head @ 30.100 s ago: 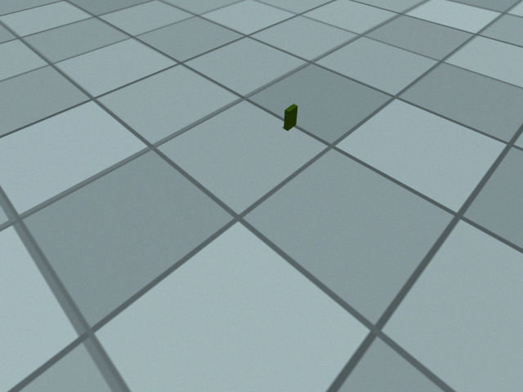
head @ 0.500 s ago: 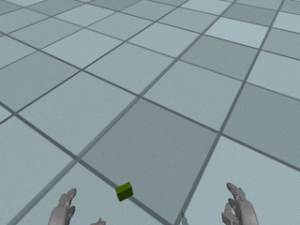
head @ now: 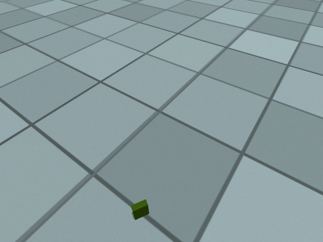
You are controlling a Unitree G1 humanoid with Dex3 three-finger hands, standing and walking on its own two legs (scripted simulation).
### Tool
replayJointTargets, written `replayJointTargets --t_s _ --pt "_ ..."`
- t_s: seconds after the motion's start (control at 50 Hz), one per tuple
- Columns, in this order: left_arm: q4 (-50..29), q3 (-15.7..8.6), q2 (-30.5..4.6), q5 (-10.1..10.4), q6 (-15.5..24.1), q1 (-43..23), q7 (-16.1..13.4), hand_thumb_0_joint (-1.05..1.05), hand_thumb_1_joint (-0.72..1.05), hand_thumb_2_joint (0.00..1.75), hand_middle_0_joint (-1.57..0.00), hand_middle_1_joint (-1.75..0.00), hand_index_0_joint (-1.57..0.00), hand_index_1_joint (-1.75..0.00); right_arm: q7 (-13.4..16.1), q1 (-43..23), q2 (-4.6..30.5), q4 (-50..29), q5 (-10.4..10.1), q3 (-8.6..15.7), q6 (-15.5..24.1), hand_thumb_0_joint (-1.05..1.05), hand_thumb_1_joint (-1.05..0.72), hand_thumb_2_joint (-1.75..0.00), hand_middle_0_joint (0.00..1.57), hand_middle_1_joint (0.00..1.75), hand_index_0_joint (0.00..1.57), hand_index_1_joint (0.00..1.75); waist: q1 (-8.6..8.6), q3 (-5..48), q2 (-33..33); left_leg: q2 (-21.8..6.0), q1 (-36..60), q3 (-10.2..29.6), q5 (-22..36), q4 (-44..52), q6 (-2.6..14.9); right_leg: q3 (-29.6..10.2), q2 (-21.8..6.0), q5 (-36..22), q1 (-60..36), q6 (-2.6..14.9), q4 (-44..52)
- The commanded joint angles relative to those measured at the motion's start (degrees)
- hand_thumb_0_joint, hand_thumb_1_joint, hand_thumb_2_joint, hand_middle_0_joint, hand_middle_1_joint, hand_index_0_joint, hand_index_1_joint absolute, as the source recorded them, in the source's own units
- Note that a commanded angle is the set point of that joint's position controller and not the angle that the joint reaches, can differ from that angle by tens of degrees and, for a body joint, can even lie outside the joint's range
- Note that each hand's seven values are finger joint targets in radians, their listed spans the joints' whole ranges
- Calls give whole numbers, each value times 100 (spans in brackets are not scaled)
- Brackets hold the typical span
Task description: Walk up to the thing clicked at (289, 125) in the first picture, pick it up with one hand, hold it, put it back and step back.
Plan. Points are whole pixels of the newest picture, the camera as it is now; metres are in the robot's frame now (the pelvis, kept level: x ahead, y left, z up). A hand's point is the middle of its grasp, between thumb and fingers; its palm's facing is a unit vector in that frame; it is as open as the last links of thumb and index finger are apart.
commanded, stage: stand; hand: left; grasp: from the side
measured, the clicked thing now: (140, 209) +0.44 +0.14 -0.70
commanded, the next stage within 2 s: step back in 1.72 s
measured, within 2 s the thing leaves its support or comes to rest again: neither
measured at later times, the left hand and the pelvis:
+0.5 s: hand out of the picture +0.03 +0.25 -0.15, palm faces -0.01 -0.93 -0.36, open 7.4 cm; pelvis -0.01 -0.01 +0.01, yaw +0 degrees
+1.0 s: hand out of the picture +0.08 +0.24 -0.14, palm faces -0.02 -0.94 -0.34, open 7.4 cm; pelvis +0.01 -0.01 +0.01, yaw -1 degrees
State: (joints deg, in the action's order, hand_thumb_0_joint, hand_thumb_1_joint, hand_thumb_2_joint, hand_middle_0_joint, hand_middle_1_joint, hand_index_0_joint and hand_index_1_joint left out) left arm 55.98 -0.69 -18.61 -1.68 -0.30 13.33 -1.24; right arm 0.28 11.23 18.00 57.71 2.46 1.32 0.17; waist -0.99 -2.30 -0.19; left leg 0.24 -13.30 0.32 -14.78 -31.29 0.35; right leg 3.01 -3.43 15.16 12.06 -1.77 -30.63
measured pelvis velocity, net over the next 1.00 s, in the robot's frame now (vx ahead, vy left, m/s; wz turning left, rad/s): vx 0.01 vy -0.01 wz -0.01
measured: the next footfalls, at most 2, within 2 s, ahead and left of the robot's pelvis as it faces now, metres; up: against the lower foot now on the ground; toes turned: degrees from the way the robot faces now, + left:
none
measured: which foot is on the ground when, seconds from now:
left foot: down 0.00-1.00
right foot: down 0.00-1.00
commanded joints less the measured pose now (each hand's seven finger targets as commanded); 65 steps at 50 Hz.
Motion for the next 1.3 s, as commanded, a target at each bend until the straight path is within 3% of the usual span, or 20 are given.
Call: replayJointTargets --t_s 0.0,0.2,0.22,0.26,0.28,0.34,0.42,0.46,0.56,0.66,0.94,1.08,1.14,1.2,1.28 --pt "-83 -222 -1053 -7 193 -394 -52 0 90 90 -20 -30 -20 -30 80 -395 1108 -219 -53 218 118 0 -90 -90 20 30 20 30 28 56 -145 -535 26 702 13 1228 146 -464 -285 -187 -205 256 882" --pt "489 -186 -1140 0 196 -500 -28 0 90 90 -20 -30 -20 -30 62 -410 1120 195 -94 179 81 0 -90 -90 20 30 20 30 43 -93 -48 -572 92 695 -251 1559 108 -526 -351 -12 -328 209 1273" --pt "524 -185 -1172 -8 190 -520 -29 0 90 90 -20 -30 -20 -30 55 -407 1110 225 -98 176 64 0 -90 -90 20 30 20 30 37 -213 78 -533 51 687 -342 1576 81 -540 -346 303 -196 196 1337" --pt "583 -166 -1127 -3 196 -465 -23 0 90 90 -20 -30 -20 -30 54 -460 1145 247 -107 186 81 0 -90 -90 20 30 20 30 20 -6 29 -560 305 667 -53 1496 109 -573 -390 98 -230 217 1405" --pt "587 -170 -1163 8 196 -566 -19 0 90 90 -20 -30 -20 -30 50 -373 1079 297 -107 158 74 0 -90 -90 20 30 20 30 82 -104 69 -558 188 647 -107 1536 89 -594 -397 162 -219 213 1416" --pt "647 -170 -1173 6 202 -531 -30 0 90 90 -20 -30 -20 -30 41 -446 1115 325 -105 160 71 0 -90 -90 20 30 20 30 34 -78 79 -549 245 631 -25 1497 97 -605 -422 181 -237 205 1478" --pt "656 -173 -1235 7 186 -641 -23 0 90 90 -20 -30 -20 -30 24 -402 1108 395 -112 145 52 0 -90 -90 20 30 20 30 76 -235 129 -511 244 579 -192 1457 81 -674 -423 656 14 195 1624" --pt "663 -181 -1235 35 194 -682 -18 0 90 90 -20 -30 -20 -30 29 -366 1125 425 -108 144 59 0 -90 -90 20 30 20 30 93 -64 63 -565 253 589 -28 1469 105 -702 -464 325 -183 223 1578" --pt "724 -175 -1206 42 190 -653 -2 0 90 90 -20 -30 -20 -30 35 -486 1176 434 -119 134 79 0 -90 -90 20 30 20 30 29 -65 -6 -611 188 623 -16 1568 105 -615 -402 147 -295 224 1496" --pt "720 -183 -1179 59 216 -771 -1 0 90 90 -20 -30 -20 -30 48 -478 1171 453 -126 97 119 0 -90 -90 20 30 20 30 46 207 -62 -658 395 550 652 1520 106 -624 -480 -619 -588 235 1422" --pt "765 -195 -1155 64 178 -884 31 0 90 90 -20 -30 -20 -30 67 -580 1279 521 -135 99 127 0 -90 -90 20 30 20 30 78 103 -73 -672 431 543 561 1661 46 -546 -435 -640 -601 192 1496" --pt "714 -200 -1156 72 203 -913 24 0 90 90 -20 -30 -20 -30 68 -707 1284 498 -144 109 154 0 -90 -90 20 30 20 30 58 426 -26 -746 823 507 1561 1520 52 -502 -477 -1325 -746 182 1444" --pt "679 -205 -1174 85 220 -953 11 0 90 90 -20 -30 -20 -30 78 -682 1284 492 -152 109 153 0 -90 -90 20 30 20 30 102 612 70 -766 937 438 2010 1405 72 -504 -513 -1941 -910 179 1382" --pt "693 -209 -1168 84 189 -977 3 0 90 90 -20 -30 -20 -30 91 -687 1267 507 -153 91 129 0 -90 -90 20 30 20 30 105 455 37 -748 824 423 1775 1479 60 -479 -497 -1721 -908 168 1402" --pt "685 -199 -1157 100 183 -943 12 0 90 90 -20 -30 -20 -30 85 -755 1286 517 -158 94 139 0 -90 -90 20 30 20 30 69 425 -18 -768 899 442 2004 1521 24 -434 -467 -1728 -861 169 1399"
